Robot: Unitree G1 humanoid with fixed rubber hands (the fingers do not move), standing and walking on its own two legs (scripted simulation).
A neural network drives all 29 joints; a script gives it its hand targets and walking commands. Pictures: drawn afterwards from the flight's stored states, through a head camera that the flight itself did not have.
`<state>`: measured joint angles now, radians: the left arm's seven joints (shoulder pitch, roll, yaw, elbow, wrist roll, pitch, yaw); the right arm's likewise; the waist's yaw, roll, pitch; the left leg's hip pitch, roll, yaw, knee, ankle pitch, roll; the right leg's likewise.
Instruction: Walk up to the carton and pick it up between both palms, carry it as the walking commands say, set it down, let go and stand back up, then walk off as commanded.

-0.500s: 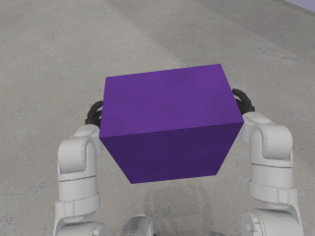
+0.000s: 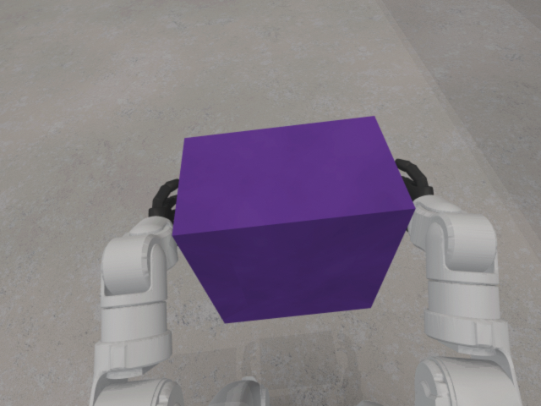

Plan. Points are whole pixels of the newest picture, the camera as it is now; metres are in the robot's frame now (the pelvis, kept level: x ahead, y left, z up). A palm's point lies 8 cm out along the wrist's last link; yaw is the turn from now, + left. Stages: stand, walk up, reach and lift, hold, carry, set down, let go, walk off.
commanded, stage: carry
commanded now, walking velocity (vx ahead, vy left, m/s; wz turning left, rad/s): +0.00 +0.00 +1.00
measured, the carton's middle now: (289, 233) +0.36 -0.02 +0.03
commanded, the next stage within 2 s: none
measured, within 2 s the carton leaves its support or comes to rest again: neither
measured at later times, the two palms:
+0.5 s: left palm (9, 360) +0.18 +0.31 +0.09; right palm (263, 217) +0.36 +0.02 +0.07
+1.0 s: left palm out of the picture +0.02 +0.39 +0.09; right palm (148, 261) +0.29 +0.16 +0.11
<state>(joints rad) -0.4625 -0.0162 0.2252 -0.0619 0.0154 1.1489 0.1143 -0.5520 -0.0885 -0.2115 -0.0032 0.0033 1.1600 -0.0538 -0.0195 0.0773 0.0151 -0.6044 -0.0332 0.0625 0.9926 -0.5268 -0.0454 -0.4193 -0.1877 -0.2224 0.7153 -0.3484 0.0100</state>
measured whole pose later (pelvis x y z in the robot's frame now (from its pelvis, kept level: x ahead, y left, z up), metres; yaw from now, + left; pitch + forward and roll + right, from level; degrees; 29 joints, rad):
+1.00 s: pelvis -0.09 +0.01 +0.00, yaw +41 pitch +3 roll +0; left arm -0.58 0.11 0.21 0.08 -0.04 1.22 0.11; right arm -0.73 -0.07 -0.21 0.23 -0.05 1.16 -0.05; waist 0.07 0.01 0.03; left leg -0.50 0.00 0.06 0.61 -0.17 0.03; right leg -0.40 -0.06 -0.12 0.76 -0.47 0.07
